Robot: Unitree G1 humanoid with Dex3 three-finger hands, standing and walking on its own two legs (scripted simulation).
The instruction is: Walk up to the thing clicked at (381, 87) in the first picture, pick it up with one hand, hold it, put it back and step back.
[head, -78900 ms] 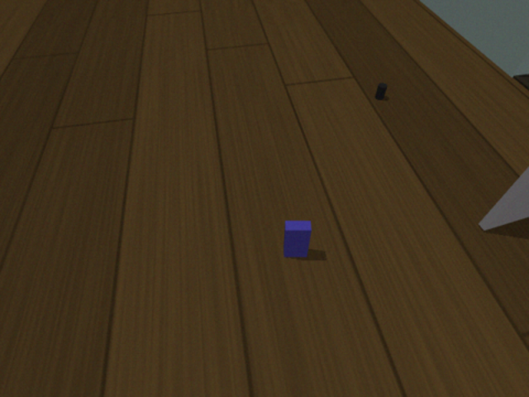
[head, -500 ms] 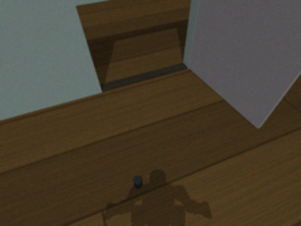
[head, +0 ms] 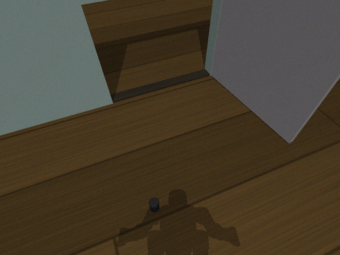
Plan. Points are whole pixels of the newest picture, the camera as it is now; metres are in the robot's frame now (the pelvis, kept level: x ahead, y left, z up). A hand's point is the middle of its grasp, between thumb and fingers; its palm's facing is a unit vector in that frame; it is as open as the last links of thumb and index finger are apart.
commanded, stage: stand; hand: left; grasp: from above
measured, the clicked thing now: (154, 205) +0.48 +0.14 -0.74
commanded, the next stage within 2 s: step back in 0.26 s
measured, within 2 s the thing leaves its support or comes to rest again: neither
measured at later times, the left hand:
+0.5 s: hand out of the picture +0.09 +0.28 -0.17, palm faces -0.04 -0.92 -0.39, open 7.4 cm
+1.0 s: hand out of the picture +0.03 +0.30 -0.17, palm faces -0.12 -0.91 -0.39, open 7.4 cm
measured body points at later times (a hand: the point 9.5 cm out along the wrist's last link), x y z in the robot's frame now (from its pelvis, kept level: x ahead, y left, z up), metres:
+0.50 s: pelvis -0.03 +0.02 -0.01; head +0.04 +0.02 +0.43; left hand +0.09 +0.33 -0.14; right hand +0.06 -0.31 -0.13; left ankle -0.05 +0.13 -0.72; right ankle +0.00 -0.12 -0.75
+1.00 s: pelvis -0.10 +0.05 -0.03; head -0.04 +0.04 +0.42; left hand +0.03 +0.35 -0.15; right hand -0.03 -0.26 -0.15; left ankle -0.06 +0.13 -0.75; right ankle -0.10 -0.06 -0.75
